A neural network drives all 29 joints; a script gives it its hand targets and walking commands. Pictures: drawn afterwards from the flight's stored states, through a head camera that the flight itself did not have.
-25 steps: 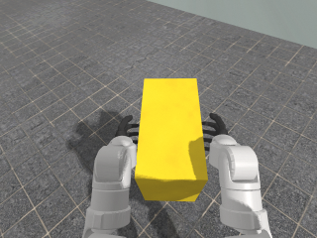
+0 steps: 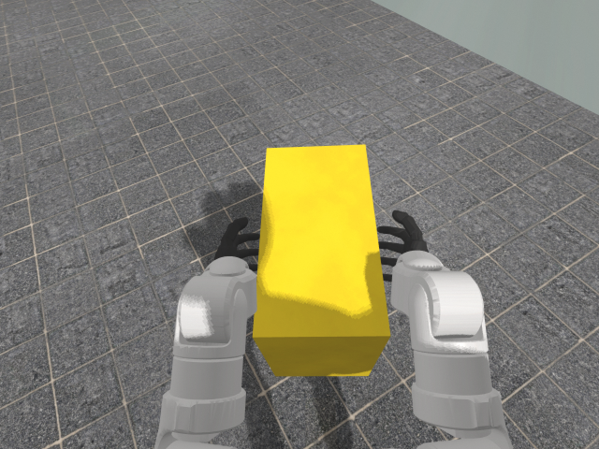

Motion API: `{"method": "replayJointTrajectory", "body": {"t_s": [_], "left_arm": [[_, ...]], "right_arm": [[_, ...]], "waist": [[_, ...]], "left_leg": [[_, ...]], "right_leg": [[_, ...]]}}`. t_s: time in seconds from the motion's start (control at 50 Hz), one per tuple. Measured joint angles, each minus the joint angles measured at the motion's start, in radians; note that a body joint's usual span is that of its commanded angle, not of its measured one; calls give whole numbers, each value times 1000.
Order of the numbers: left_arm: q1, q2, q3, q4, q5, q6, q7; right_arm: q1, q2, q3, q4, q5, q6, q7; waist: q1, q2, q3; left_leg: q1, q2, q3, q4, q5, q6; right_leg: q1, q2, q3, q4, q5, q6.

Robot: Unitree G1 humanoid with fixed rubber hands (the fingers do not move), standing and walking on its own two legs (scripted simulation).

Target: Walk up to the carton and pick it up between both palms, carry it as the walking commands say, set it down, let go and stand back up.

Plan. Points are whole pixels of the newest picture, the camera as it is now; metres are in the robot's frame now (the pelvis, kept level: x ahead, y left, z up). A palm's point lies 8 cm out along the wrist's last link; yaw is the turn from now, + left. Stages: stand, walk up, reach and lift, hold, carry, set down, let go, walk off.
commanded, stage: carry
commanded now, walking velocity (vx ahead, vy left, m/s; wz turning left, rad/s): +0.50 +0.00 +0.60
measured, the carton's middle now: (318, 264) +0.37 -0.01 +0.01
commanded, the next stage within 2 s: none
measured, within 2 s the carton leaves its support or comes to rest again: neither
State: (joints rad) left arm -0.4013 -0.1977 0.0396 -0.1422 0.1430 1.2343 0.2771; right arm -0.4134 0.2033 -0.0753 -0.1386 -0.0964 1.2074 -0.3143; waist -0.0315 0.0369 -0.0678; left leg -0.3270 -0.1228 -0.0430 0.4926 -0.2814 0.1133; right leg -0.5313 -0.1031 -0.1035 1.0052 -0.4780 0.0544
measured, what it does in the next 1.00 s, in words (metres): walks ahead, turning left: right foot, then left foot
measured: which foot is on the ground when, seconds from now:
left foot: down 0.00-0.16, up 0.18-0.58, down 0.60-0.98, up 1.00-1.00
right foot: up 0.00-0.12, down 0.14-0.64, up 0.66-0.92, down 0.94-1.00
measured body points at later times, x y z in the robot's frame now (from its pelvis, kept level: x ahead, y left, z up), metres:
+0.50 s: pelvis +0.35 +0.00 +0.00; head +0.34 -0.03 +0.45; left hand +0.63 +0.17 +0.12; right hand +0.68 -0.06 +0.11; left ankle +0.39 +0.15 -0.68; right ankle +0.27 -0.15 -0.73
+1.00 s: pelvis +0.65 +0.13 -0.01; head +0.68 +0.14 +0.44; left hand +0.87 +0.40 +0.08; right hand +0.99 +0.20 +0.09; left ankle +0.53 +0.15 -0.72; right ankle +0.75 +0.04 -0.74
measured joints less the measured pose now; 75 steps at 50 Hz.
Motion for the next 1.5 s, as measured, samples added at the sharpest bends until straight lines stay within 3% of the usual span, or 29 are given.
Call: {"method": "replayJointTrajectory", "body": {"t_s": [0.1, 0.14, 0.18, 0.24, 0.28, 0.44, 0.56, 0.6, 0.64, 0.68, 0.72, 0.78, 0.86, 0.94, 0.96, 0.98, 1.0, 1.06, 1.14, 1.24, 1.3, 1.34, 1.36, 1.4, 1.44, 1.5], "left_arm": [[1, 0, 0, 0, 0, -22, -5], [0, 0, 0, 0, 0, -24, -8], [-3, -1, 0, 0, 0, -26, -11], [-3, -2, 0, 1, 0, -12, -9], [-3, -2, 0, 1, 0, -1, -9], [-3, -2, 0, 1, 0, -6, -6], [-3, -2, 0, 1, 0, 1, -5], [-3, -2, 0, 1, 0, 10, -6], [-2, -1, 0, 18, 0, 19, -8], [6, 3, 0, 27, 0, 34, -8], [14, 6, 3, 26, 1, 41, 10], [15, 6, 9, 26, 0, 34, 14], [16, 6, 9, 25, -1, -16, -1], [15, 6, 9, 4, 0, -53, -15], [15, 6, 9, 1, 0, -55, -17], [11, 4, 8, 2, 0, -56, -18], [10, 3, 6, 2, 0, -56, -18], [10, 3, 6, 2, 0, -43, -14], [9, 3, 6, 2, 0, -37, -14], [8, 3, 6, 2, 0, -21, -14], [8, 2, 6, 2, 0, -19, -14], [8, 3, 6, 5, -1, -6, -16], [7, 3, 6, 4, 0, 0, -16], [8, 4, 7, 4, 0, 6, -3], [12, 5, 11, 3, 0, 4, 1], [13, 5, 11, 3, -1, -12, -7]], "right_arm": [[1, -1, 0, -17, 0, -9, 5], [0, -1, -2, -30, 0, -9, 5], [2, -1, -10, -34, 0, -11, 14], [20, -9, 0, -30, 0, -8, 26], [30, -13, 8, -30, 0, -2, 27], [15, -7, 9, -30, 0, 0, 7], [-3, 0, -5, -31, 0, 15, 4], [-8, 3, -12, -30, 0, 24, 4], [5, -2, -9, -10, 0, 24, 4], [17, -7, 4, 21, 0, 24, 7], [8, -4, 14, 48, 0, 26, 11], [-3, 1, 9, 60, 0, 21, 11], [5, -2, 9, 25, -1, -6, 15], [5, -2, 12, -21, 0, -22, 16], [5, -2, 11, -26, 0, -22, 17], [5, -2, 7, -32, 0, -22, 18], [8, -3, 3, -35, 0, -23, 22], [17, -8, 9, -32, 0, -20, 31], [13, -6, 6, -32, 0, -17, 30], [13, -6, 7, -32, 0, -7, 26], [10, -5, 7, -32, 0, -6, 21], [33, -13, 22, -30, 0, -6, 21], [39, -15, 29, -27, 0, -5, 21], [33, -13, 34, -12, 0, -3, 21], [20, -9, 33, 0, -1, -2, 16], [20, -8, 31, -16, -1, -5, 15]], "waist": [[0, -4, -3], [1, -4, -17], [3, 15, -17], [3, 19, -16], [1, 4, -17], [1, -1, -19], [0, -7, -24], [-1, -13, -23], [-8, -52, -17], [-7, -52, -14], [-6, -27, -3], [-5, -12, 12], [-5, -9, 14], [-4, -8, 4], [-4, -7, -10], [-4, -5, -13], [-3, 0, -12], [-4, -19, -11], [-4, -27, -11], [-5, -30, -14], [-5, -30, -17], [-10, -73, -14], [-11, -69, -12], [-9, -30, -2], [-8, -7, 16], [-7, -5, 42]], "left_leg": [[151, 2, -120, -13, -106, -23], [195, 1, -129, 16, -163, -26], [166, 10, -102, 195, -186, -34], [-4, 16, -28, 567, -204, -56], [-85, 30, 13, 616, -192, -66], [-280, 137, 64, 528, -41, -92], [-274, 150, 141, 280, 53, -88], [-238, 133, 168, 187, 86, -72], [-232, 88, 163, 240, 107, -26], [-227, 53, 127, 235, 52, -10], [-207, 39, 81, 175, 53, -12], [-158, 13, 28, 86, 67, -9], [-65, -9, -48, 11, 44, -7], [24, -20, -110, 15, -32, -13], [28, -23, -113, 47, -64, -13], [25, -23, -104, 105, -83, -15], [5, -18, -88, 199, -114, -21], [-78, 2, -15, 415, -190, -46], [-183, 64, 16, 425, -190, -61], [-235, 119, 28, 311, -36, -64], [-208, 112, 83, 181, 67, -64], [-184, 60, 93, 207, 68, -63], [-180, 47, 76, 206, 36, -61], [-168, 45, 28, 170, 13, -53], [-129, 42, 1, 106, 19, -48], [-48, 26, -9, 16, 21, -39]], "right_leg": [[-65, 1, 6, -337, 111, 0], [-43, 4, 6, -456, 224, -1], [-5, 2, -17, -450, 425, -23], [50, -9, -58, -423, 298, -53], [104, -25, -70, -448, 255, -54], [360, -39, -97, -526, 127, -21], [529, -65, -104, -514, -13, 43], [536, -83, -105, -405, -77, 51], [474, -119, -84, -158, -34, 51], [346, -72, -40, 68, -53, 51], [222, -15, -35, 128, -59, 51], [74, 11, -33, 62, -60, 51], [-18, 11, -31, -146, -50, 51], [14, 11, -30, -425, 91, 51], [35, 12, -34, -464, 190, 40], [65, 12, -45, -481, 303, 12], [90, 12, -63, -472, 319, -15], [179, -10, -97, -473, 204, -39], [287, -46, -117, -497, 129, -12], [452, -89, -122, -514, 25, 48], [520, -124, -125, -447, -50, 69], [472, -182, -111, -230, -6, 70], [408, -164, -88, -81, -11, 70], [269, -77, -66, 130, -82, 70], [148, -16, -63, 164, -97, 70], [4, 15, -60, 49, -97, 70]]}}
